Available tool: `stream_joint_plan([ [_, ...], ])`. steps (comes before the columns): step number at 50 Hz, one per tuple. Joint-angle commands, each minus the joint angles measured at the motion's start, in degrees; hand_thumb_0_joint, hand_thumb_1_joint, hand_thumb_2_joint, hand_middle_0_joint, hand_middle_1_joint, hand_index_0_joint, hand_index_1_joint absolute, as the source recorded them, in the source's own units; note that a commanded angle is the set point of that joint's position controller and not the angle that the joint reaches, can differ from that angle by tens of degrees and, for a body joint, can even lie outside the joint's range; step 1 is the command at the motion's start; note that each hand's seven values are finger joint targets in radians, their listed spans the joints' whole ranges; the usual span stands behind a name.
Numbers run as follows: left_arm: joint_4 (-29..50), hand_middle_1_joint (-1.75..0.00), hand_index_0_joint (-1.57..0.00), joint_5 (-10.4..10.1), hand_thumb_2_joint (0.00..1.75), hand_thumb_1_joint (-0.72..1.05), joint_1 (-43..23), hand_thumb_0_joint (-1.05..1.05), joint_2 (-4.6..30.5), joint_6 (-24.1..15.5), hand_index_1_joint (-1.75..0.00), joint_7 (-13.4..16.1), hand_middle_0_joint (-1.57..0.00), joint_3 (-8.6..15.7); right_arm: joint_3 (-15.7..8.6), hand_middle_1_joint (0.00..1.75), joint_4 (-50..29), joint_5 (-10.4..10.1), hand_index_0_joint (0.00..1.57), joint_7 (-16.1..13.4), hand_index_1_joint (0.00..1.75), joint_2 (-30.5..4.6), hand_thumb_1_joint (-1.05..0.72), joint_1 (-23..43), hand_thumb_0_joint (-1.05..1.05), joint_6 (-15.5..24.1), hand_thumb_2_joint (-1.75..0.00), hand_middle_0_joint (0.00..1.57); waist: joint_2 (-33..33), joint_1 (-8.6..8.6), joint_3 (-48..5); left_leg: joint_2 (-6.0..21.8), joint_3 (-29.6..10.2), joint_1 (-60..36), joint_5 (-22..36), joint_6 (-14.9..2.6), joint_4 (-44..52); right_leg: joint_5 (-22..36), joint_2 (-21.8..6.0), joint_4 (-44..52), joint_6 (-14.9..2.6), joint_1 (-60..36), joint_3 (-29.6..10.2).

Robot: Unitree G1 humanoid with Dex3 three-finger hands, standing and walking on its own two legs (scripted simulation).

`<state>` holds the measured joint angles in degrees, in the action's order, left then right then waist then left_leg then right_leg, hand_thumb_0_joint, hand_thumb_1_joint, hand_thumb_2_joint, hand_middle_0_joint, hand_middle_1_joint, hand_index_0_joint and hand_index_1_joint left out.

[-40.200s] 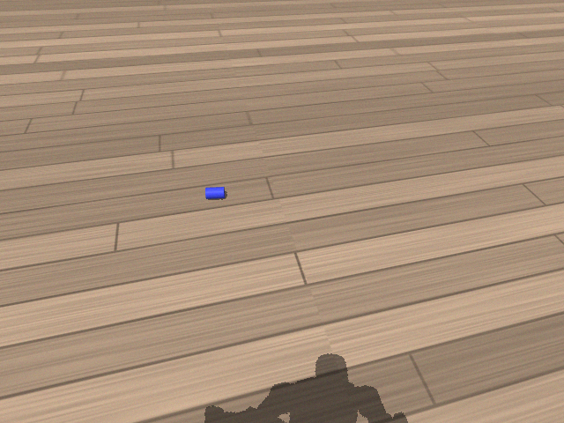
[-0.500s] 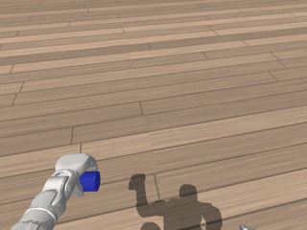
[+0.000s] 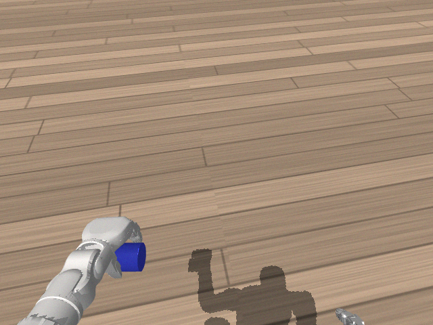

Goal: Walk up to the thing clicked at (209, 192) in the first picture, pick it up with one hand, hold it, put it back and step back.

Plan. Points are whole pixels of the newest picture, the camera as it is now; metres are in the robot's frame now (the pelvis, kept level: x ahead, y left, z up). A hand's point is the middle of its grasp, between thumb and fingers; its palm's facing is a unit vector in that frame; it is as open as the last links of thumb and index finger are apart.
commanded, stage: hold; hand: left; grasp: from above
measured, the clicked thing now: (120, 257) +0.30 +0.22 -0.09
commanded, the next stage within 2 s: crouch in 0.90 s
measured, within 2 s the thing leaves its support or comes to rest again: neither
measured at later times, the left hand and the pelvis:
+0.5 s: hand (111, 251) +0.29 +0.22 -0.03, palm faces -0.47 -0.05 -0.88, open 8.3 cm; pelvis +0.00 +0.00 +0.01, yaw +0 degrees
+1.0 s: hand (110, 250) +0.29 +0.22 -0.03, palm faces -0.46 -0.06 -0.89, open 8.3 cm; pelvis +0.00 +0.00 +0.01, yaw +0 degrees
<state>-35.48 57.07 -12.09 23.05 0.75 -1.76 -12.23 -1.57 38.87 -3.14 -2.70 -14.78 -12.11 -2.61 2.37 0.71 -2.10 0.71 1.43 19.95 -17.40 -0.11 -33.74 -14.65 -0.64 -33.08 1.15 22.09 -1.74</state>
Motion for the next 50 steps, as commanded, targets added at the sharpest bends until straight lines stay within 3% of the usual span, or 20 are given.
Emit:
stream_joint_plan([
  [1,14.3,-0.29,-1.22,0.1,0.39,0.88,-21.1,0.00,13.4,-0.9,-0.27,3.1,-1.20,7.5,-2.6,0.30,-7.5,-0.1,0.20,-0.7,0.30,-7.5,-0.89,3.9,0.00,2.2,-0.89,0.20,1.4,-0.37,-15.1,-1.7,-0.1,-7.7,13.1,-0.44,5.3,9.0,2.4,4.6,-2.04,-6.4,1.1],
  [7,14.1,-0.28,-1.23,0.0,0.39,0.89,-20.3,0.00,12.6,-0.3,-0.26,3.7,-1.21,7.5,-2.5,0.30,-7.9,-0.2,0.20,-0.6,0.30,-7.4,-0.89,4.9,0.00,2.2,-0.89,0.20,-0.4,-0.60,-13.7,-1.9,-0.2,-7.7,12.1,-0.73,6.1,8.3,2.2,5.8,-1.79,-7.4,1.1],
  [15,15.4,-0.30,-1.25,-0.2,0.40,0.92,-20.8,0.00,12.6,-0.1,-0.28,2.1,-1.23,6.8,-2.3,0.30,-8.1,-0.3,0.20,-0.7,0.30,-7.1,-0.89,5.9,0.00,2.0,-0.89,0.20,-0.6,-0.50,-14.4,-2.2,0.2,-9.1,12.5,-1.02,6.8,9.1,1.7,7.0,-1.45,-9.0,0.7],
  [18,16.4,-0.29,-1.24,-0.3,0.39,0.90,-20.7,0.00,13.9,-0.5,-0.27,1.3,-1.22,7.8,-2.4,0.30,-7.8,-0.4,0.20,-1.0,0.30,-7.1,-0.89,5.9,0.00,1.9,-0.89,0.20,0.7,-0.97,-15.0,-1.9,-0.1,-10.0,14.5,-0.72,7.0,10.4,2.0,6.7,-1.70,-9.3,1.0],
  [20,16.7,-0.30,-1.24,-0.1,0.36,0.91,-20.8,0.00,12.8,-0.5,-0.27,1.0,-1.21,6.9,-2.3,0.30,-8.0,-0.4,0.20,-1.0,0.30,-7.0,-0.89,5.6,0.00,1.9,-0.89,0.20,0.2,-0.68,-14.8,-1.8,-0.1,-10.5,15.3,-0.74,7.1,11.3,2.1,6.8,-1.73,-9.4,1.1],
  [22,16.0,-0.29,-1.25,-0.2,0.37,0.92,-19.8,0.00,13.9,-0.6,-0.26,0.8,-1.23,8.0,-2.2,0.30,-8.3,-0.6,0.20,-1.1,0.30,-7.1,-0.89,6.3,0.00,1.8,-0.89,0.20,-0.1,-1.12,-13.4,-2.0,0.0,-9.9,14.1,-0.85,7.7,10.1,2.0,7.5,-1.82,-9.5,1.0],
  [26,15.8,-0.30,-1.24,-0.6,0.37,0.91,-17.6,0.00,11.9,-0.6,-0.28,0.3,-1.21,6.7,-2.3,0.30,-8.7,-0.6,0.20,-1.0,0.30,-6.9,-0.89,6.1,0.00,1.7,-0.89,0.20,-0.3,-0.94,-12.5,-1.8,0.0,-10.2,14.7,-0.74,8.1,10.4,2.2,7.7,-1.84,-9.4,1.3],
  [27,15.9,-0.30,-1.23,-0.7,0.36,0.90,-17.9,0.00,12.8,-0.7,-0.27,0.4,-1.20,7.5,-2.4,0.30,-8.8,-0.6,0.20,-1.1,0.30,-7.2,-0.89,5.9,0.00,1.7,-0.89,0.20,0.3,-1.06,-13.0,-1.6,-0.1,-10.6,15.2,-0.57,8.2,10.6,2.3,7.5,-2.04,-9.5,1.3],
  [29,15.6,-0.30,-1.24,-0.2,0.40,0.90,-18.6,0.00,12.1,-0.8,-0.28,0.5,-1.22,6.6,-2.3,0.30,-8.9,-0.6,0.20,-1.0,0.30,-7.0,-0.89,5.9,0.00,1.5,-0.89,0.20,0.4,-0.88,-12.8,-1.7,-0.1,-10.8,15.7,-0.57,8.3,11.1,2.2,7.5,-2.15,-9.4,1.3],
  [32,15.7,-0.31,-1.24,0.1,0.40,0.90,-20.6,0.00,14.4,-1.0,-0.28,1.3,-1.21,8.7,-2.3,0.30,-8.4,-0.5,0.20,-1.0,0.30,-7.1,-0.89,5.7,0.00,1.4,-0.89,0.20,1.4,-1.17,-13.9,-1.8,-0.1,-11.3,16.6,-0.53,8.2,11.9,2.2,7.5,-2.09,-10.0,1.3],
  [35,16.6,-0.30,-1.26,0.1,0.41,0.93,-23.2,0.00,13.6,-1.2,-0.28,2.0,-1.24,7.6,-2.3,0.30,-8.1,-0.5,0.20,-1.0,0.30,-7.1,-0.89,5.7,0.00,1.4,-0.89,0.20,1.9,-0.84,-14.9,-1.8,0.1,-12.3,16.9,-0.47,8.2,12.5,2.1,7.5,-2.16,-10.1,1.2],
  [37,14.0,-0.29,-1.25,0.0,0.40,0.91,-21.4,0.00,13.4,-0.9,-0.27,2.6,-1.23,8.3,-2.3,0.30,-7.9,-0.3,0.20,-1.0,0.30,-7.3,-0.89,5.5,0.00,1.3,-0.89,0.20,0.4,-0.67,-13.4,-1.6,-0.2,-11.6,16.1,-0.48,8.4,11.5,2.2,7.8,-2.04,-9.8,1.5],
  [39,13.8,-0.30,-1.25,-0.2,0.41,0.91,-21.8,0.00,12.3,-1.1,-0.28,2.7,-1.24,6.9,-2.4,0.30,-7.8,-0.2,0.20,-0.8,0.30,-7.2,-0.88,5.4,0.00,1.3,-0.89,0.20,0.3,-0.44,-13.2,-1.6,-0.4,-11.4,15.7,-0.41,8.5,11.2,2.2,8.0,-2.04,-9.6,1.6],
  [41,14.1,-0.30,-1.24,0.3,0.41,0.89,-22.0,0.00,12.6,-1.1,-0.28,2.5,-1.22,6.8,-2.6,0.30,-7.8,-0.2,0.20,-0.8,0.30,-7.3,-0.89,5.6,0.00,1.4,-0.89,0.20,0.6,-0.60,-14.1,-1.7,-0.3,-12.0,15.9,-0.42,8.4,11.4,2.0,7.9,-2.07,-10.0,1.5],
  [42,14.6,-0.31,-1.23,0.4,0.41,0.89,-21.6,0.00,13.8,-1.0,-0.29,2.6,-1.21,8.0,-2.6,0.30,-7.7,-0.2,0.20,-0.9,0.30,-7.2,-0.89,5.8,0.00,1.3,-0.89,0.20,1.3,-1.29,-14.8,-1.9,-0.1,-12.1,16.3,-0.46,8.4,11.8,1.8,8.2,-1.98,-10.4,1.4],
  [43,16.1,-0.31,-1.22,0.1,0.40,0.88,-23.1,0.00,13.9,-1.1,-0.29,2.4,-1.20,7.8,-2.7,0.30,-7.9,-0.2,0.20,-0.9,0.30,-7.4,-0.89,5.3,0.00,1.3,-0.89,0.20,1.7,-0.83,-15.9,-1.8,-0.1,-12.6,16.8,-0.35,8.2,12.3,2.0,7.9,-2.00,-10.5,1.4],
  [44,14.5,-0.31,-1.23,0.0,0.41,0.89,-22.4,0.00,14.4,-1.0,-0.29,2.4,-1.21,8.5,-2.6,0.30,-7.6,-0.1,0.20,-0.9,0.30,-7.3,-0.89,5.5,0.00,1.3,-0.89,0.20,1.2,-1.30,-14.5,-1.6,-0.3,-12.1,16.3,-0.31,8.5,11.5,2.1,8.2,-1.94,-10.3,1.6],
  [46,13.9,-0.30,-1.27,-0.5,0.40,0.93,-21.7,0.00,11.6,-0.8,-0.27,2.1,-1.24,6.1,-2.4,0.30,-8.1,-0.2,0.20,-0.9,0.30,-7.0,-0.89,5.9,0.00,1.4,-0.89,0.20,-0.2,-0.72,-13.2,-1.7,-0.3,-11.7,14.5,-0.57,9.0,10.3,2.0,8.7,-1.85,-9.9,1.6],
  [48,13.1,-0.29,-1.26,-0.7,0.38,0.93,-17.5,0.00,12.0,-0.7,-0.27,1.9,-1.24,7.2,-2.6,0.30,-8.4,-0.4,0.20,-1.0,0.30,-7.2,-0.89,5.7,0.00,1.3,-0.89,0.20,-1.1,-1.10,-12.9,-2.0,0.1,-11.0,14.5,-0.82,8.9,10.5,1.7,9.1,-1.74,-10.6,1.3],
  [50,13.7,-0.35,-1.28,-0.9,0.34,0.95,-18.3,0.00,12.6,-1.1,-0.30,1.2,-1.24,7.2,-2.6,0.30,-8.3,-0.4,0.20,-1.0,0.30,-7.2,-0.91,5.8,0.00,1.1,-0.91,0.20,-0.8,-1.12,-13.1,-1.8,-0.1,-11.2,15.8,-0.69,8.9,11.4,1.9,8.7,-1.87,-10.9,1.5],
])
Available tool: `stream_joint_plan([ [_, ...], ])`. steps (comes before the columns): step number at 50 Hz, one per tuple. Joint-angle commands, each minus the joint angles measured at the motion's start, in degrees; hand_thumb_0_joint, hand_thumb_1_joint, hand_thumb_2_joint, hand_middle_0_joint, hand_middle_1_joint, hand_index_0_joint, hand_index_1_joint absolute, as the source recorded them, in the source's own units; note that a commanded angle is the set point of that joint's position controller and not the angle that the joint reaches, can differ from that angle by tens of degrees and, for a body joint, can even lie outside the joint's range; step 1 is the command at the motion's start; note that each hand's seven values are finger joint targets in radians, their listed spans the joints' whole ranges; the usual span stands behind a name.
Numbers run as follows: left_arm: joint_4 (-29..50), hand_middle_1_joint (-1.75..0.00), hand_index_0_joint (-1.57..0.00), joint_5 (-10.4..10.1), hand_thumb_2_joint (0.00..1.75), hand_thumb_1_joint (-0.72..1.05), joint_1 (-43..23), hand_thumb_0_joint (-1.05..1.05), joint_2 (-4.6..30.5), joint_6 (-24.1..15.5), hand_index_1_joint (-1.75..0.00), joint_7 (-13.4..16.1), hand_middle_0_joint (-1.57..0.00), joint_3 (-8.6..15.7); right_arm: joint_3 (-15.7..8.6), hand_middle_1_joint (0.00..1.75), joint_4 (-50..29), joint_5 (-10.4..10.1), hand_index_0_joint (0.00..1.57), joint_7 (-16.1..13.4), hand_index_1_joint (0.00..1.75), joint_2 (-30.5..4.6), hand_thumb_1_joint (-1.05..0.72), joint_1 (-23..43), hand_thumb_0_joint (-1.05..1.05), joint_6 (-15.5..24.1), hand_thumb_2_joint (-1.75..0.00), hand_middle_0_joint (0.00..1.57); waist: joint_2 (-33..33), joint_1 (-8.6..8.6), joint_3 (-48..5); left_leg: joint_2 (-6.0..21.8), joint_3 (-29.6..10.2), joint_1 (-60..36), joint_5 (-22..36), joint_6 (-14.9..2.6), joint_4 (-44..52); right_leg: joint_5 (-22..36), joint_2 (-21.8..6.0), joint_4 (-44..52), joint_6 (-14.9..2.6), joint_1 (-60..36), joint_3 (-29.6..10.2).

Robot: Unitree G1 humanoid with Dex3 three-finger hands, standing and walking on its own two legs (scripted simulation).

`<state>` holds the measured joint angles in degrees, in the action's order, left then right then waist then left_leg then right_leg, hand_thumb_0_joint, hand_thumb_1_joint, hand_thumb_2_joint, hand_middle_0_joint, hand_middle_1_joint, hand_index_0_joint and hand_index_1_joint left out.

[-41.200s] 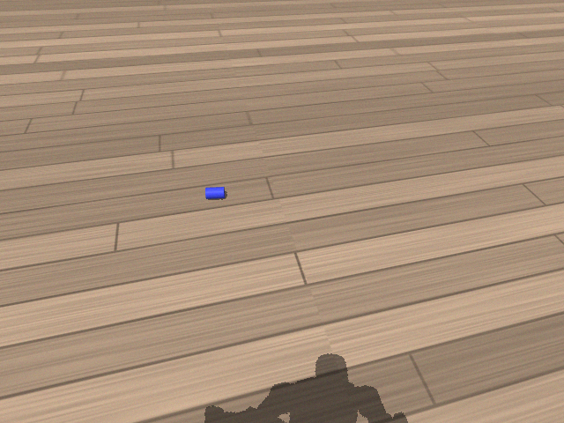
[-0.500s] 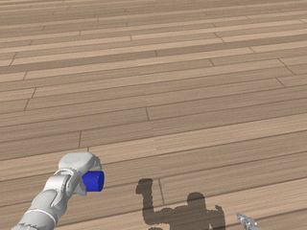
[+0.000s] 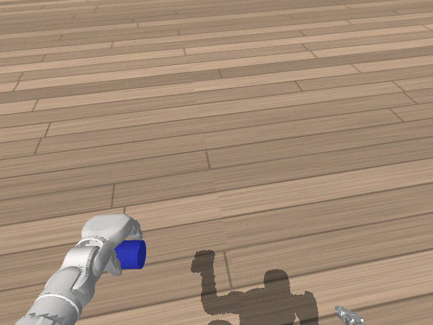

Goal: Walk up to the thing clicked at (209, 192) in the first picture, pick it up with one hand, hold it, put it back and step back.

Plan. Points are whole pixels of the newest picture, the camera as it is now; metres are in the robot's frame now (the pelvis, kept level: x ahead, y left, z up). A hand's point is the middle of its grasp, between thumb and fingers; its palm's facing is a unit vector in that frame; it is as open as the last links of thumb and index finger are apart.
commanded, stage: crouch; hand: left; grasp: from above
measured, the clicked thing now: (120, 254) +0.30 +0.23 -0.08
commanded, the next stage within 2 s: none
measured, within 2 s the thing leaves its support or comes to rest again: neither
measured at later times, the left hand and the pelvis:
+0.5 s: hand (126, 269) +0.30 +0.24 -0.17, palm faces -0.46 +0.04 -0.89, open 8.3 cm; pelvis -0.03 +0.00 -0.06, yaw +1 degrees
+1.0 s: hand (149, 276) +0.37 +0.25 -0.41, palm faces -0.49 +0.00 -0.87, open 8.4 cm; pelvis -0.07 +0.01 -0.26, yaw +0 degrees
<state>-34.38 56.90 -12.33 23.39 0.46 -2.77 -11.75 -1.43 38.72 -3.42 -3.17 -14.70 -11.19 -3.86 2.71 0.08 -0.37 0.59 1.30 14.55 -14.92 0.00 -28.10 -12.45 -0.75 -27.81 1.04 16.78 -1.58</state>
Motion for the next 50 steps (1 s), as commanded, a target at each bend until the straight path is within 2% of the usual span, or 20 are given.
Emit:
stream_joint_plan([
  [1,13.5,-0.31,-1.20,-0.4,0.38,0.87,-19.3,0.00,11.6,-1.0,-0.28,1.9,-1.16,5.4,-2.8,0.30,-8.4,-0.2,0.20,-0.5,0.30,-7.2,-0.87,4.8,0.00,2.3,-0.89,0.20,-0.9,-0.12,-15.3,-1.6,0.0,-6.5,14.2,-0.72,3.2,10.1,2.1,3.0,-1.90,-5.4,1.4],
  [2,13.9,-0.28,-1.19,-0.1,0.40,0.83,-19.7,0.00,11.8,-1.3,-0.27,1.9,-1.18,5.4,-2.8,0.30,-8.2,-0.1,0.20,-0.6,0.30,-7.3,-0.88,4.4,0.00,2.3,-0.89,0.20,-0.6,-0.29,-15.8,-1.4,-0.1,-6.7,14.7,-0.62,3.1,10.3,2.2,2.9,-1.91,-5.4,1.5],
  [3,11.6,-0.27,-1.20,0.4,0.41,0.84,-17.3,0.00,13.0,-1.2,-0.26,2.4,-1.20,7.2,-2.8,0.30,-8.3,-0.1,0.20,-0.7,0.30,-7.4,-0.88,4.4,0.00,2.1,-0.90,0.20,-0.8,-0.64,-14.5,-1.6,0.0,-6.0,14.8,-0.68,3.1,10.4,2.1,3.1,-1.94,-5.2,1.5],
  [7,8.5,-0.25,-1.19,1.0,0.39,0.81,-17.8,0.00,11.2,-2.4,-0.25,4.9,-1.18,6.8,-2.7,0.30,-7.7,0.1,0.20,-0.5,0.30,-7.2,-0.88,3.5,0.00,1.8,-0.89,0.20,-2.8,0.72,-12.2,-1.9,0.1,-4.0,12.2,-0.88,2.6,8.5,1.9,3.2,-1.77,-3.5,1.4],
  [12,0.6,-0.25,-1.14,4.2,0.39,0.76,-19.9,0.00,10.5,-4.2,-0.24,10.9,-1.14,7.4,-3.3,0.30,-6.1,1.2,0.20,0.2,0.30,-7.5,-0.87,2.1,0.00,1.1,-0.89,0.20,-3.1,1.68,-11.8,-2.2,-0.1,0.4,9.5,-0.67,-1.6,6.2,1.4,-0.3,-1.73,1.9,1.4],
  [16,-5.4,-0.28,-1.19,6.6,0.43,0.82,-26.9,0.00,10.6,-5.0,-0.28,15.6,-1.18,6.6,-4.1,0.30,-3.7,2.1,0.20,1.2,0.30,-8.3,-0.88,-0.6,0.00,1.3,-0.89,0.20,-1.9,3.46,-16.5,-2.1,-0.1,6.5,8.6,-0.36,-9.8,6.2,1.3,-7.4,-1.64,8.7,1.2],
  [19,-10.5,-0.32,-1.19,8.5,0.44,0.83,-32.3,0.00,8.9,-6.1,-0.31,19.0,-1.17,5.7,-4.9,0.30,-2.3,3.0,0.20,1.9,0.30,-8.4,-0.88,-2.8,0.00,1.9,-0.89,0.20,-1.6,4.54,-20.1,-1.9,-0.3,15.6,6.2,-0.18,-18.7,4.4,1.3,-15.5,-1.84,17.5,1.4],
  [22,-14.3,-0.33,-1.15,10.2,0.40,0.79,-35.8,0.00,10.4,-6.9,-0.31,22.4,-1.12,7.1,-5.6,0.30,-2.1,3.6,0.20,2.4,0.30,-9.0,-0.88,-4.4,0.00,2.3,-0.89,0.20,0.7,4.53,-25.3,-1.8,-0.2,23.4,3.0,-0.28,-26.5,1.7,1.4,-22.8,-2.30,25.5,1.4],
  [25,-17.7,-0.34,-1.16,11.6,0.35,0.80,-39.8,0.00,9.8,-6.6,-0.31,24.9,-1.12,6.3,-5.8,0.30,-1.7,4.1,0.20,2.5,0.30,-9.8,-0.88,-6.0,0.00,2.8,-0.89,0.20,3.0,6.05,-29.9,-1.5,-0.9,28.5,2.2,-0.27,-32.5,0.0,1.9,-29.7,-2.66,34.2,2.2],
  [26,-18.3,-0.35,-1.16,11.9,0.34,0.81,-41.6,0.00,12.0,-6.3,-0.31,25.8,-1.12,7.7,-6.0,0.30,-1.3,4.3,0.20,2.2,0.30,-10.1,-0.88,-6.1,0.00,3.0,-0.89,0.20,4.5,5.49,-31.8,-1.5,-0.9,30.4,1.9,-0.28,-34.4,-0.4,2.0,-31.8,-2.82,36.4,2.4],
  [27,-20.7,-0.34,-1.16,11.9,0.36,0.81,-42.7,0.00,12.1,-5.9,-0.31,26.4,-1.12,7.9,-5.9,0.30,-1.0,4.4,0.20,2.0,0.30,-10.1,-0.88,-6.7,0.00,3.1,-0.89,0.20,3.3,6.16,-32.5,-1.5,-1.2,33.4,0.5,-0.46,-35.9,-1.5,2.1,-33.6,-2.82,37.7,2.6],
  [33,-24.9,-0.36,-1.19,10.3,0.40,0.84,-46.4,0.00,15.0,-3.3,-0.33,27.6,-1.16,10.2,-6.0,0.30,0.5,5.6,0.20,1.4,0.30,-10.7,-0.88,-8.9,0.00,4.8,-0.89,0.20,4.7,6.52,-41.0,-0.9,-3.0,43.7,-2.1,-0.54,-45.6,-4.3,1.9,-45.2,-3.25,48.6,3.5],
  [34,-24.4,-0.36,-1.19,10.1,0.43,0.84,-49.3,0.00,14.2,-3.2,-0.33,27.4,-1.16,9.4,-6.0,0.30,0.7,5.7,0.20,1.3,0.30,-10.4,-0.88,-8.9,0.00,5.1,-0.89,0.20,6.0,7.66,-41.8,-1.0,-2.8,46.2,-3.5,-0.58,-47.2,-4.9,1.7,-46.6,-3.21,50.3,3.2],
  [37,-28.7,-0.35,-1.15,10.3,0.43,0.79,-49.2,0.00,18.4,-2.5,-0.33,26.6,-1.13,11.8,-5.7,0.30,0.8,6.1,0.20,1.3,0.30,-11.3,-0.88,-9.0,0.00,5.6,-0.89,0.20,5.7,7.78,-41.4,-0.8,-4.5,50.6,-7.1,0.08,-49.7,-8.7,1.4,-51.0,-3.26,56.7,4.0],
  [40,-28.8,-0.35,-1.16,10.3,0.42,0.79,-52.9,0.00,19.4,-3.1,-0.33,25.5,-1.13,12.1,-5.2,0.30,0.1,6.4,0.20,1.5,0.30,-11.3,-0.89,-9.6,0.00,6.0,-0.89,0.20,7.2,8.93,-43.4,-1.0,-4.8,55.0,-12.2,0.08,-52.7,-12.7,0.9,-54.7,-3.37,61.1,4.2],
  [41,-29.3,-0.35,-1.14,10.3,0.45,0.77,-53.0,0.00,21.3,-3.4,-0.34,25.3,-1.13,13.2,-5.3,0.30,-0.1,6.5,0.20,1.8,0.30,-11.9,-0.88,-9.5,0.00,6.2,-0.89,0.20,6.8,9.03,-44.5,-1.0,-5.6,55.7,-14.2,0.01,-53.5,-14.5,0.9,-55.6,-3.31,62.5,4.4],
  [44,-29.2,-0.34,-1.15,10.0,0.46,0.78,-57.2,0.00,20.8,-5.1,-0.33,24.7,-1.14,13.1,-4.6,0.30,0.4,6.8,0.20,2.5,0.30,-11.9,-0.88,-10.0,0.00,7.0,-0.89,0.20,8.8,10.75,-44.8,-1.2,-6.0,59.2,-17.6,-0.18,-57.0,-17.1,0.7,-58.9,-3.34,68.4,4.5],
  [47,-30.1,-0.32,-1.15,11.2,0.44,0.78,-58.8,0.00,23.3,-7.0,-0.31,24.7,-1.14,14.2,-3.7,0.30,1.3,7.2,0.20,3.3,0.30,-12.5,-0.88,-11.0,0.00,7.6,-0.89,0.20,9.8,11.36,-45.8,-1.4,-6.5,62.1,-18.0,-0.16,-60.6,-17.6,0.4,-62.4,-3.31,72.3,5.1],
  [48,-29.5,-0.33,-1.16,11.4,0.46,0.79,-60.0,0.00,25.6,-7.7,-0.32,24.9,-1.14,15.6,-3.6,0.30,1.6,7.5,0.20,3.6,0.30,-12.8,-0.88,-11.6,0.00,7.8,-0.89,0.20,9.9,11.46,-47.3,-1.5,-6.3,62.3,-16.6,-0.20,-62.1,-16.5,0.3,-63.4,-3.23,72.3,5.1],
  [50,-28.1,-0.34,-1.17,11.9,0.46,0.80,-61.8,0.00,25.7,-8.7,-0.33,25.4,-1.15,16.1,-3.2,0.30,2.0,8.0,0.20,4.3,0.30,-12.7,-0.89,-12.8,0.00,8.1,-0.89,0.20,11.5,12.15,-50.6,-1.6,-5.8,61.7,-12.9,-0.05,-65.3,-13.9,0.1,-65.8,-3.32,72.7,5.1],
])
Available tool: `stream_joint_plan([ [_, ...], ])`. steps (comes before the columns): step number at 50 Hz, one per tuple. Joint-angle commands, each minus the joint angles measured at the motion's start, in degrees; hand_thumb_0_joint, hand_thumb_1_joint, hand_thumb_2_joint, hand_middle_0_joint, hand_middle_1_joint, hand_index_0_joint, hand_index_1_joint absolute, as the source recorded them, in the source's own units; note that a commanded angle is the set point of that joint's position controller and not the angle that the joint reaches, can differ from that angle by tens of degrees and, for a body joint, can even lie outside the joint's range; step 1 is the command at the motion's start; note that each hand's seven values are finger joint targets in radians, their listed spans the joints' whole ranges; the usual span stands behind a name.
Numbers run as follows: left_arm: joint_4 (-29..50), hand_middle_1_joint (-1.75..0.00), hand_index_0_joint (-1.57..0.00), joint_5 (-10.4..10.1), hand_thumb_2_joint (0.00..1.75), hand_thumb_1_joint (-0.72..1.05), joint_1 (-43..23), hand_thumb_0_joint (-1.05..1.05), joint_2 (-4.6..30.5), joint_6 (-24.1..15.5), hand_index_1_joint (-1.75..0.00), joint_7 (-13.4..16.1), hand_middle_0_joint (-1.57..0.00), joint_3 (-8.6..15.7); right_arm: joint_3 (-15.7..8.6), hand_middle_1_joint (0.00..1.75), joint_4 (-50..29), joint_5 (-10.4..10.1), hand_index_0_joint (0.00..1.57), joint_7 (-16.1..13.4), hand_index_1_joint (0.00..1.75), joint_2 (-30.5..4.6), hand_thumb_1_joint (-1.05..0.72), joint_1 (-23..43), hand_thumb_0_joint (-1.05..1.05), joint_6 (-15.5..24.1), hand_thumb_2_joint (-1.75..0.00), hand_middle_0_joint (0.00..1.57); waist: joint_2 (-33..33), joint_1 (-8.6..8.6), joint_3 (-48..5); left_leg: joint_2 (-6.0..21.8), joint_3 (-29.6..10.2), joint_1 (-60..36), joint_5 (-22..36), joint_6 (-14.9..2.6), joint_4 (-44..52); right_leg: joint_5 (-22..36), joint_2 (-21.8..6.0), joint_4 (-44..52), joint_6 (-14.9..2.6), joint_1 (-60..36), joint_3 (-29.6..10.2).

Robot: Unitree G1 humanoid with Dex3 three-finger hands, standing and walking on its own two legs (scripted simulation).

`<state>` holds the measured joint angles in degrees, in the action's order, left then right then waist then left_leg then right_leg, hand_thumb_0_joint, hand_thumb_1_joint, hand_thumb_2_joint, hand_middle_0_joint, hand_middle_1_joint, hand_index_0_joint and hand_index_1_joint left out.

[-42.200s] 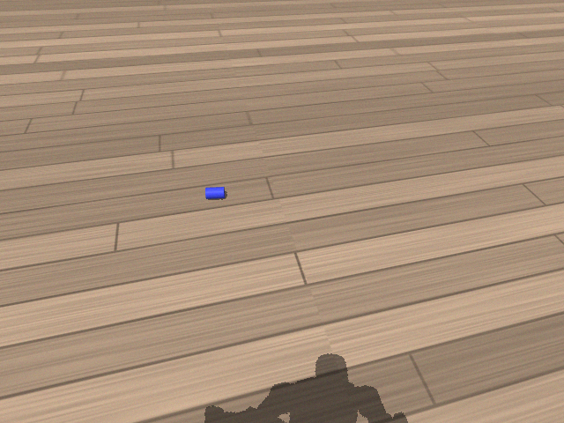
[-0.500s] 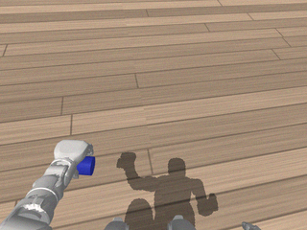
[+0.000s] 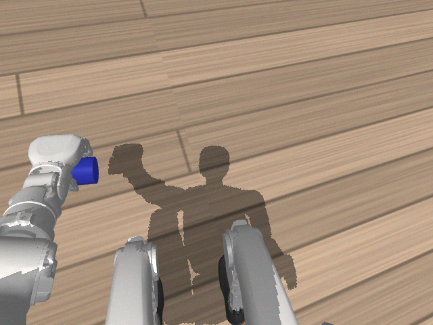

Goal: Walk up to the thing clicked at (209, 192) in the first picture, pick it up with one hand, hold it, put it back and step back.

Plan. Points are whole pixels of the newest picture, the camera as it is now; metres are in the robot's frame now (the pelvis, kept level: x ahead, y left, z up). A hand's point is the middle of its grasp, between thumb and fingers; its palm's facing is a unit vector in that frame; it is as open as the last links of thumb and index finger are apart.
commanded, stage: crouch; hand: left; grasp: from above
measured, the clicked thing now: (72, 171) +0.45 +0.24 -0.19
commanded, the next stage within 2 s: lower in 1.02 s
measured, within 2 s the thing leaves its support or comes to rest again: neither
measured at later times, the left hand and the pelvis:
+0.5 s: hand (79, 169) +0.48 +0.25 -0.27, palm faces -0.47 -0.03 -0.88, open 8.4 cm; pelvis +0.00 -0.01 -0.10, yaw -2 degrees
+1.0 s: hand (87, 170) +0.50 +0.25 -0.33, palm faces -0.46 -0.03 -0.89, open 8.2 cm; pelvis -0.01 +0.00 -0.15, yaw -4 degrees
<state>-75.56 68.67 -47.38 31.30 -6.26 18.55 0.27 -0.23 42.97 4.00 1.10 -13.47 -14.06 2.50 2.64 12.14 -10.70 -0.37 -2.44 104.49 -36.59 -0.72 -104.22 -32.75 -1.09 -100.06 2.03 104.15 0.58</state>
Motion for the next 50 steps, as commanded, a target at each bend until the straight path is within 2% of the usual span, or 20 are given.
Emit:
stream_joint_plan([
  [1,13.5,-0.34,-1.17,0.7,0.47,0.80,-27.3,0.00,19.3,-2.6,-0.32,4.4,-1.16,4.9,-4.3,0.30,-1.9,0.8,0.20,0.4,0.30,-13.9,-0.89,-10.8,0.00,1.8,-0.90,0.20,12.1,-0.05,-41.2,-0.8,-1.4,-28.1,10.2,0.58,9.5,7.4,0.4,5.8,-4.32,-15.1,2.9],
  [3,8.5,-0.33,-1.16,1.4,0.47,0.78,-25.5,0.00,17.2,-2.6,-0.32,5.0,-1.15,4.2,-3.9,0.30,-1.6,1.3,0.20,1.2,0.30,-14.0,-0.89,-10.8,0.00,2.2,-0.90,0.20,12.7,1.08,-38.7,-0.8,-1.7,-26.7,11.2,0.75,7.4,7.9,0.1,4.1,-4.23,-11.4,3.2],
  [6,8.5,-0.29,-1.13,2.7,0.43,0.73,-27.0,0.00,22.3,-3.2,-0.29,5.9,-1.12,6.8,-3.9,0.30,-1.3,1.7,0.20,2.1,0.30,-14.6,-0.89,-11.2,0.00,2.0,-0.90,0.20,14.5,-0.04,-41.1,-1.0,-0.6,-26.0,13.4,0.53,4.1,9.3,0.3,1.9,-4.36,-10.3,3.1],
  [8,8.7,-0.31,-1.14,2.9,0.45,0.75,-27.3,0.00,20.9,-3.4,-0.30,6.1,-1.13,6.4,-3.7,0.30,-1.3,2.2,0.20,2.9,0.30,-14.4,-0.89,-11.6,0.00,2.0,-0.90,0.20,15.3,0.34,-42.5,-1.2,0.4,-25.4,16.1,0.35,1.7,11.8,0.4,0.7,-4.22,-11.3,3.0],
  [9,9.8,-0.32,-1.16,3.3,0.45,0.78,-29.3,0.00,23.1,-3.5,-0.31,6.3,-1.15,7.3,-3.8,0.30,-1.3,2.3,0.20,3.3,0.30,-14.6,-0.90,-12.0,0.00,2.0,-0.90,0.20,15.8,0.80,-42.5,-1.2,0.7,-24.2,16.4,0.15,0.6,12.7,0.5,0.0,-4.21,-12.1,3.0],
  [10,8.2,-0.30,-1.18,3.4,0.47,0.79,-28.9,0.00,22.2,-3.4,-0.30,6.3,-1.17,7.1,-3.8,0.30,-1.4,2.5,0.20,3.5,0.30,-14.7,-0.90,-12.1,0.00,1.9,-0.90,0.20,15.6,1.01,-42.6,-1.1,0.5,-24.5,17.3,0.28,-0.1,13.1,0.5,-0.9,-4.20,-11.1,3.1],
  [11,12.2,-0.30,-1.18,3.4,0.47,0.80,-32.6,0.00,25.3,-4.1,-0.30,6.5,-1.18,8.6,-3.8,0.30,-0.8,2.5,0.20,3.7,0.30,-14.6,-0.90,-12.5,0.00,1.8,-0.90,0.20,16.4,1.10,-42.8,-1.1,0.7,-22.9,16.9,0.07,-1.0,13.3,0.8,-1.6,-4.22,-11.3,3.2],
  [15,3.7,-0.29,-1.19,3.3,0.44,0.82,-27.2,0.00,21.9,-3.7,-0.29,5.8,-1.18,6.9,-3.6,0.30,-1.4,2.9,0.20,4.7,0.30,-14.8,-0.90,-11.6,0.00,1.6,-0.90,0.20,13.5,2.18,-37.9,-1.1,1.0,-17.9,14.9,-0.32,-3.5,12.7,0.9,-2.9,-3.92,-9.7,3.5],
  [18,6.2,-0.32,-1.19,3.5,0.44,0.83,-29.9,0.00,24.6,-4.1,-0.30,5.2,-1.18,7.8,-4.0,0.30,-1.3,2.9,0.20,5.3,0.30,-15.4,-0.90,-12.3,0.00,1.4,-0.90,0.20,15.9,1.97,-39.1,-0.9,0.9,-18.5,16.0,-0.18,-5.0,12.6,1.1,-4.7,-4.06,-8.2,3.8],
  [19,4.1,-0.29,-1.21,3.6,0.42,0.85,-27.4,0.00,23.1,-3.9,-0.28,4.8,-1.20,6.9,-3.9,0.30,-1.5,3.0,0.20,5.5,0.30,-15.3,-0.90,-11.9,0.00,1.3,-0.90,0.20,15.1,1.77,-38.1,-0.8,0.7,-18.1,16.4,-0.12,-5.3,12.7,1.2,-5.3,-4.05,-7.9,4.1],
  [20,7.2,-0.31,-1.22,3.3,0.43,0.87,-29.8,0.00,23.6,-4.4,-0.29,4.6,-1.21,7.3,-3.9,0.30,-1.1,3.2,0.20,5.8,0.30,-15.6,-0.90,-12.4,0.00,1.2,-0.90,0.20,16.1,2.54,-38.0,-0.8,0.6,-17.8,17.0,0.08,-5.8,12.9,1.1,-5.9,-4.04,-7.2,4.2],
  [21,1.9,-0.30,-1.22,3.4,0.42,0.88,-26.9,0.00,22.0,-4.1,-0.28,4.2,-1.21,6.1,-3.8,0.30,-1.6,3.0,0.20,5.9,0.30,-15.8,-0.90,-11.3,0.00,1.1,-0.90,0.20,15.1,2.40,-36.8,-0.8,0.4,-17.1,16.3,0.00,-6.0,12.3,1.3,-6.5,-4.10,-5.8,4.5],
  [22,7.7,-0.32,-1.23,3.2,0.43,0.88,-31.1,0.00,24.6,-4.8,-0.30,4.1,-1.21,7.3,-3.9,0.30,-1.4,3.1,0.20,6.0,0.30,-15.8,-0.90,-11.7,0.00,1.0,-0.90,0.20,16.4,2.82,-37.7,-0.8,0.4,-16.8,16.4,-0.04,-6.6,12.4,1.4,-7.0,-4.05,-6.1,4.5],
  [27,7.6,-0.32,-1.24,4.1,0.44,0.90,-32.3,0.00,27.3,-6.1,-0.31,3.7,-1.23,8.6,-3.7,0.30,-1.1,3.3,0.20,6.7,0.30,-16.7,-0.90,-13.0,0.00,0.5,-0.90,0.20,17.3,3.05,-37.2,-0.5,-0.4,-16.7,16.6,0.48,-8.2,11.7,1.3,-9.8,-4.14,-2.8,5.3],
  [29,7.1,-0.30,-1.25,4.5,0.43,0.92,-33.7,0.00,28.0,-6.8,-0.29,4.1,-1.23,9.0,-3.4,0.30,-1.0,3.5,0.20,6.9,0.30,-16.7,-0.90,-12.9,0.00,0.4,-0.90,0.20,16.9,3.74,-37.0,-0.7,-0.3,-14.4,14.6,0.26,-9.0,11.3,1.4,-10.5,-4.07,-3.1,5.4],
  [30,2.1,-0.30,-1.25,4.8,0.42,0.91,-30.5,0.00,25.8,-6.5,-0.29,4.2,-1.23,7.8,-2.9,0.30,-1.4,3.6,0.20,7.0,0.30,-16.7,-0.90,-12.3,0.00,0.3,-0.90,0.20,16.2,3.70,-36.0,-0.9,-0.3,-13.7,13.9,0.30,-9.1,10.7,1.3,-10.8,-4.06,-2.2,5.4],
  [32,5.0,-0.30,-1.24,5.3,0.43,0.90,-33.9,0.00,29.2,-7.2,-0.29,4.8,-1.22,9.2,-2.9,0.30,-1.1,3.7,0.20,6.9,0.30,-17.3,-0.90,-12.4,0.00,0.2,-0.90,0.20,17.6,3.80,-37.9,-0.7,-0.6,-14.6,14.1,0.32,-9.9,10.5,1.4,-11.6,-4.04,-1.1,5.6],
  [36,1.0,-0.28,-1.25,6.6,0.42,0.90,-35.1,0.00,29.3,-7.0,-0.27,6.1,-1.24,8.6,-1.8,0.30,-1.4,4.0,0.20,6.8,0.30,-17.4,-0.90,-12.0,0.00,0.3,-0.90,0.20,19.3,4.98,-35.6,-0.9,-0.4,-12.6,11.7,0.24,-10.9,9.6,1.4,-12.8,-4.14,1.0,6.0],
  [40,-0.5,-0.26,-1.25,6.7,0.38,0.91,-36.9,0.00,32.3,-6.9,-0.24,7.2,-1.23,9.5,-0.9,0.30,-1.4,4.1,0.20,6.6,0.30,-17.9,-0.90,-11.3,0.00,0.6,-0.90,0.20,19.0,5.16,-35.0,-1.2,0.2,-9.1,7.9,-0.28,-12.1,7.5,1.5,-13.6,-4.03,1.5,6.1],
  [50,-3.7,-0.23,-1.28,6.9,0.35,0.94,-36.4,0.00,33.5,-5.2,-0.22,6.5,-1.27,8.1,1.4,0.30,-1.8,4.2,0.20,6.4,0.30,-18.9,-0.90,-11.4,0.00,1.2,-0.90,0.20,19.5,6.57,-31.5,-0.9,-0.2,-7.0,8.0,-0.44,-14.5,7.8,1.8,-15.5,-3.99,4.0,7.0],
])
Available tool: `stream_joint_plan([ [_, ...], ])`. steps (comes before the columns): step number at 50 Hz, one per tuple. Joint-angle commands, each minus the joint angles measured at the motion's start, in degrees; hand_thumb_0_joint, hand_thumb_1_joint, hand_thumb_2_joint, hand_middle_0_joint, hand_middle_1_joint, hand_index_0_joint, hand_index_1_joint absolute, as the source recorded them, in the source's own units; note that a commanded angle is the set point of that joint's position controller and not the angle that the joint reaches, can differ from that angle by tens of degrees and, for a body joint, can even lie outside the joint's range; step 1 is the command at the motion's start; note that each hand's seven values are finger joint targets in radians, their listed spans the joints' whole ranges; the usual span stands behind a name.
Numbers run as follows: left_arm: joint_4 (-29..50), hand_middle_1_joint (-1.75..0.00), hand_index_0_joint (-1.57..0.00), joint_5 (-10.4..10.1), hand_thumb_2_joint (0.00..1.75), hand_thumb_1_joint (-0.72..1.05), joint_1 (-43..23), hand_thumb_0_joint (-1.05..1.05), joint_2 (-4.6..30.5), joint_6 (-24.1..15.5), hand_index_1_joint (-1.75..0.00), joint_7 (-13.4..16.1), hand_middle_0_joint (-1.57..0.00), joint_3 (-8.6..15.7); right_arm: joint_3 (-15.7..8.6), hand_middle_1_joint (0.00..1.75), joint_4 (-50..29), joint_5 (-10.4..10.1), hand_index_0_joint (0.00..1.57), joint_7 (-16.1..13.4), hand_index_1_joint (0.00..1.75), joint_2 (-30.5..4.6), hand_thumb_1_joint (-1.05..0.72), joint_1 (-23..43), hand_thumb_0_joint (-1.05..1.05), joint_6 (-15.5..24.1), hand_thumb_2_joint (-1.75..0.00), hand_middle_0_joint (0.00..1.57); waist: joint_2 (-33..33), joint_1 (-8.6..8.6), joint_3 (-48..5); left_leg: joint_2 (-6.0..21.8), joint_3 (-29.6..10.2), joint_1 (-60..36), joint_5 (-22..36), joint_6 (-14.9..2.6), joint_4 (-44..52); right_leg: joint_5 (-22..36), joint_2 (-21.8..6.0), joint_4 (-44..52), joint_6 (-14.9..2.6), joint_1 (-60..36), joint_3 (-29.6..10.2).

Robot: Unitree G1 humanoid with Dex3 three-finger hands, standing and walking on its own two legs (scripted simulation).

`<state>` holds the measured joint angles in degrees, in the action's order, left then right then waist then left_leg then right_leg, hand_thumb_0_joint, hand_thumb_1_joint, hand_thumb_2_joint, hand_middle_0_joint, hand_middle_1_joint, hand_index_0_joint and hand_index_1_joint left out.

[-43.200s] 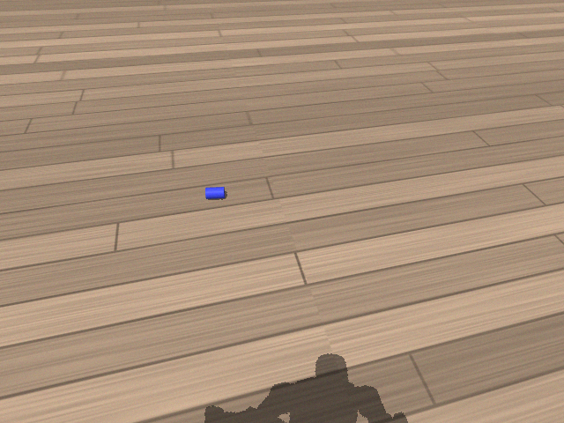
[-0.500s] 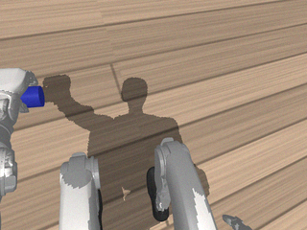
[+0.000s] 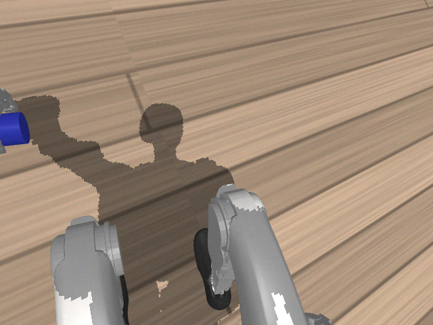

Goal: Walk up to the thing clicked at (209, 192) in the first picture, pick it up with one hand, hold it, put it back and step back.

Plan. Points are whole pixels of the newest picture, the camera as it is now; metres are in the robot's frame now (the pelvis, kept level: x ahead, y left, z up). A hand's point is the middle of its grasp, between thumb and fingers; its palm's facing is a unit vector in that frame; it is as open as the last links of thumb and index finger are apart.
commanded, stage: crouch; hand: left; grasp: from above
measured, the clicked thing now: out of the picture +0.50 +0.29 -0.22
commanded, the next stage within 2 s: lower in 0.02 s
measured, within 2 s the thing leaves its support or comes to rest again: rests again in 1.88 s
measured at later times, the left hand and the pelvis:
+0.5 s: hand out of the picture +0.49 +0.29 -0.23, palm faces -0.49 -0.07 -0.87, open 8.1 cm; pelvis +0.00 +0.00 -0.03, yaw -2 degrees
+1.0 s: hand (12, 139) +0.50 +0.28 -0.27, palm faces -0.46 -0.08 -0.88, open 8.0 cm; pelvis +0.00 +0.01 -0.04, yaw -5 degrees
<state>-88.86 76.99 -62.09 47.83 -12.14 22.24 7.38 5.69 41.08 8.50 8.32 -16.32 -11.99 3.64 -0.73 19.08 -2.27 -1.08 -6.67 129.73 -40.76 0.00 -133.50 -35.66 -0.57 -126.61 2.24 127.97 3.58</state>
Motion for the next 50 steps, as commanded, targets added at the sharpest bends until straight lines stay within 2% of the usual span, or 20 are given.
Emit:
stream_joint_plan([
  [1,10.6,-0.23,-1.28,-1.7,0.34,0.94,-21.7,0.00,17.1,0.7,-0.22,2.7,-1.26,1.2,-4.3,0.30,-0.2,-0.2,0.20,-0.8,0.30,-15.8,-0.90,-13.3,0.00,0.2,-0.90,0.20,23.6,-0.25,-40.1,-0.2,4.2,-31.7,12.2,-1.12,14.5,10.8,1.3,10.7,-4.20,-20.7,4.1],
  [10,10.6,-0.15,-1.29,-2.7,0.35,0.91,-20.3,0.00,17.1,0.8,-0.16,1.1,-1.30,0.3,-3.4,0.30,-0.6,-0.4,0.20,-0.6,0.30,-16.4,-0.90,-13.7,0.00,-0.3,-0.90,0.20,22.8,0.60,-38.5,-0.1,3.6,-29.8,14.3,-0.99,12.5,12.7,1.5,9.1,-4.03,-20.6,4.9],
  [14,13.6,-0.17,-1.30,-2.1,0.35,0.93,-20.6,0.00,18.9,-0.4,-0.18,1.1,-1.31,1.8,-3.2,0.30,-0.5,0.2,0.20,-0.2,0.30,-17.0,-0.90,-14.7,0.00,-0.2,-0.90,0.20,25.2,0.90,-38.4,0.0,2.7,-32.6,18.8,-0.18,11.2,15.3,1.4,7.2,-4.19,-19.5,5.8],
  [16,9.9,-0.17,-1.30,-2.5,0.34,0.93,-19.3,0.00,16.1,-0.5,-0.17,1.2,-1.30,0.1,-2.9,0.30,-0.7,0.2,0.20,0.1,0.30,-17.1,-0.90,-14.0,0.00,-0.3,-0.90,0.20,24.0,2.03,-37.2,-0.1,2.7,-31.2,17.3,-0.33,10.6,14.3,1.6,7.3,-4.24,-18.6,5.9],
  [19,13.2,-0.17,-1.31,-2.3,0.33,0.95,-21.2,0.00,20.4,-1.5,-0.17,2.1,-1.31,2.3,-3.1,0.30,-0.7,0.7,0.20,0.1,0.30,-18.0,-0.90,-14.2,0.00,-0.2,-0.90,0.20,26.3,1.36,-37.8,-0.1,2.6,-31.8,17.8,-0.11,9.9,14.3,1.6,6.6,-4.39,-18.3,6.4],
  [21,10.5,-0.17,-1.31,-2.3,0.34,0.96,-19.2,0.00,17.9,-1.5,-0.17,2.6,-1.31,0.9,-2.8,0.30,-1.2,0.8,0.20,0.2,0.30,-18.0,-0.90,-13.4,0.00,-0.2,-0.90,0.20,26.5,1.87,-37.5,0.1,2.4,-31.9,17.2,0.05,10.1,14.0,1.7,6.3,-4.31,-17.9,6.6],
  [22,14.2,-0.19,-1.32,-2.0,0.32,0.98,-22.2,0.00,20.2,-2.2,-0.18,3.1,-1.31,1.8,-2.8,0.30,-1.3,0.9,0.20,0.2,0.30,-18.0,-0.90,-13.3,0.00,-0.2,-0.90,0.20,27.4,2.04,-38.5,0.2,2.5,-31.7,16.8,-0.11,9.7,14.0,2.0,6.1,-4.38,-18.4,6.7],
  [23,10.8,-0.19,-1.31,-1.7,0.33,0.95,-19.5,0.00,19.8,-1.7,-0.18,3.4,-1.30,1.5,-2.3,0.30,-1.3,1.0,0.20,0.2,0.30,-17.8,-0.90,-13.2,0.00,0.0,-0.90,0.20,27.1,1.66,-38.9,0.1,2.7,-32.4,16.8,-0.27,9.6,14.2,2.1,6.2,-4.18,-19.4,6.6],
  [24,13.6,-0.18,-1.32,-2.1,0.32,0.99,-22.5,0.00,21.3,-2.0,-0.18,3.9,-1.32,2.6,-2.8,0.30,-1.1,1.1,0.20,0.2,0.30,-18.6,-0.90,-13.6,0.00,0.1,-0.90,0.20,27.2,2.67,-37.6,0.2,2.4,-31.6,16.6,-0.10,8.9,13.9,1.8,5.9,-4.27,-17.6,6.9],
  [25,15.2,-0.18,-1.33,-1.3,0.34,0.99,-23.4,0.00,22.9,-2.2,-0.18,4.2,-1.32,3.1,-2.6,0.30,-0.7,1.2,0.20,0.3,0.30,-18.2,-0.90,-14.0,0.00,0.3,-0.90,0.20,28.9,1.91,-38.4,0.2,2.9,-31.8,16.5,-0.17,9.2,13.9,2.0,5.7,-4.35,-18.8,6.8],
  [31,10.2,-0.12,-1.28,-1.0,0.29,0.94,-21.1,0.00,21.5,-2.0,-0.11,6.0,-1.28,1.8,-1.3,0.30,-0.8,1.6,0.20,0.5,0.30,-18.5,-0.88,-12.5,0.00,1.0,-0.89,0.20,26.9,3.41,-36.9,0.4,2.5,-29.0,15.4,-0.60,7.8,13.9,2.6,5.2,-4.16,-19.0,7.4],
  [36,4.6,-0.12,-1.25,-1.1,0.26,0.90,-18.5,0.00,22.3,-0.9,-0.11,6.7,-1.24,0.8,0.1,0.30,-1.3,1.5,0.20,0.6,0.30,-18.9,-0.88,-11.1,0.00,2.0,-0.89,0.20,25.3,2.88,-33.9,0.6,2.6,-25.9,13.8,-1.14,7.2,13.1,3.1,5.3,-4.00,-19.9,7.7],
  [38,4.8,-0.12,-1.27,-1.1,0.25,0.93,-19.7,0.00,23.2,-0.9,-0.10,7.2,-1.26,1.2,0.3,0.30,-1.4,1.6,0.20,0.6,0.30,-20.1,-0.88,-11.4,0.00,2.4,-0.89,0.20,24.9,4.02,-32.5,0.6,2.2,-25.7,15.0,-0.87,6.4,13.9,3.0,5.0,-4.18,-18.9,8.1],
  [41,6.9,-0.12,-1.28,-0.8,0.22,0.94,-20.7,0.00,26.1,-1.3,-0.10,7.6,-1.26,3.0,0.7,0.30,-2.1,1.9,0.20,0.8,0.30,-20.6,-0.88,-11.7,0.00,3.0,-0.89,0.20,26.2,4.01,-33.0,0.8,1.4,-27.2,16.1,-0.48,6.6,14.4,3.1,4.1,-4.15,-19.3,8.8],
  [43,5.7,-0.13,-1.28,-0.9,0.22,0.95,-20.0,0.00,24.7,-1.2,-0.11,7.6,-1.26,2.2,1.2,0.30,-2.6,2.0,0.20,0.9,0.30,-20.5,-0.88,-10.9,0.00,3.3,-0.89,0.20,26.1,4.86,-32.9,0.9,1.4,-27.5,16.9,-0.51,5.7,15.1,3.2,3.9,-4.08,-19.5,8.9],
  [44,6.4,-0.13,-1.26,-1.0,0.22,0.93,-20.2,0.00,26.3,-1.6,-0.11,8.1,-1.25,3.3,1.2,0.30,-3.2,2.1,0.20,0.9,0.30,-21.1,-0.88,-10.1,0.00,3.5,-0.89,0.20,26.4,4.51,-33.7,1.1,1.0,-27.9,17.0,-0.39,6.1,15.4,3.3,3.8,-4.12,-20.0,9.1],
  [47,4.2,-0.13,-1.25,-1.1,0.23,0.90,-19.1,0.00,24.0,-1.3,-0.11,8.5,-1.23,1.3,1.7,0.30,-1.9,2.3,0.20,1.1,0.30,-20.6,-0.88,-10.5,0.00,3.7,-0.89,0.20,28.1,4.77,-33.1,1.2,0.5,-28.9,16.6,-0.03,6.3,14.8,3.4,3.5,-4.13,-18.9,9.5],
  [48,6.1,-0.16,-1.25,-0.9,0.23,0.92,-20.8,0.00,26.5,-1.6,-0.13,8.8,-1.23,2.9,1.5,0.30,-3.1,2.5,0.20,1.1,0.30,-21.4,-0.88,-10.2,0.00,3.8,-0.89,0.20,28.6,5.35,-32.9,1.2,0.3,-29.0,16.6,0.02,6.1,14.8,3.3,3.3,-4.09,-18.3,9.8],
  [49,4.4,-0.14,-1.25,-0.9,0.24,0.91,-19.2,0.00,25.7,-1.3,-0.13,8.9,-1.23,2.0,1.9,0.30,-2.6,2.5,0.20,1.1,0.30,-21.1,-0.88,-10.0,0.00,3.9,-0.89,0.20,29.3,4.60,-32.2,1.3,0.1,-29.1,16.4,0.14,6.5,14.6,3.3,3.2,-4.15,-18.3,9.7],
  [50,6.7,-0.14,-1.26,-0.9,0.26,0.91,-21.2,0.00,27.2,-1.3,-0.13,8.9,-1.24,2.9,1.9,0.30,-3.8,2.6,0.20,1.3,0.30,-21.6,-0.88,-9.7,0.00,4.3,-0.89,0.20,29.1,5.54,-32.5,1.5,0.3,-29.4,17.1,0.00,5.4,15.4,3.4,3.0,-4.13,-18.4,9.7],
])
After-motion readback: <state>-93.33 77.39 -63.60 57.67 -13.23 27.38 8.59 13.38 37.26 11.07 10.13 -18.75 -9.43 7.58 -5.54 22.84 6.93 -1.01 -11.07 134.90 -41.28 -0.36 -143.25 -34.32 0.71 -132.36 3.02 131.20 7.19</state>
